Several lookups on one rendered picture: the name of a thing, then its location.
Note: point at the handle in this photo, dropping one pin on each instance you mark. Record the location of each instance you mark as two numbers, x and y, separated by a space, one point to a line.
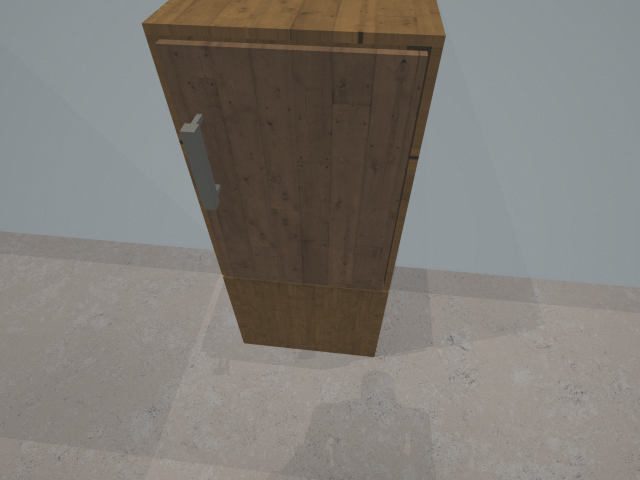
198 159

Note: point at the cupboard door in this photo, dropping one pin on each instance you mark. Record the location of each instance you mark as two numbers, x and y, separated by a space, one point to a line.
310 146

